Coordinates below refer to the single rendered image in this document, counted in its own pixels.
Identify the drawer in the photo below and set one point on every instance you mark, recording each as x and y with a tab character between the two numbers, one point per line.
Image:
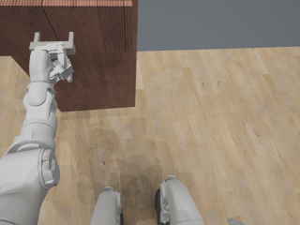
99	26

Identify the robot left hand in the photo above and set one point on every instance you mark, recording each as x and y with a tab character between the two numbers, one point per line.
43	69

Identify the left robot upper arm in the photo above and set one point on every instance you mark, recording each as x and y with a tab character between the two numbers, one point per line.
25	179

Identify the cabinet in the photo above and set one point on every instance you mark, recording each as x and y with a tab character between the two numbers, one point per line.
102	80

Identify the left robot forearm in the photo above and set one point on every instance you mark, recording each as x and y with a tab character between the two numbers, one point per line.
40	123

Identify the handle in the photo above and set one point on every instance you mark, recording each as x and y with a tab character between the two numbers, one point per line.
69	45

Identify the left robot thigh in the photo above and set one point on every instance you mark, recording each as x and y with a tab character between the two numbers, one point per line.
107	209

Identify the robot right foot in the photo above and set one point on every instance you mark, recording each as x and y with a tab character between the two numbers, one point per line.
158	209

